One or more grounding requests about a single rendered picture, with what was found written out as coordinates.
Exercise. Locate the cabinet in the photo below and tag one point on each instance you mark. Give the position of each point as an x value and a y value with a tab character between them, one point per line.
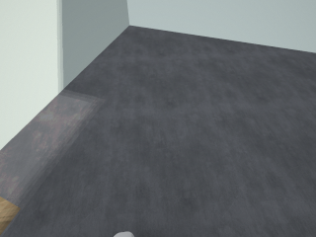
7	212

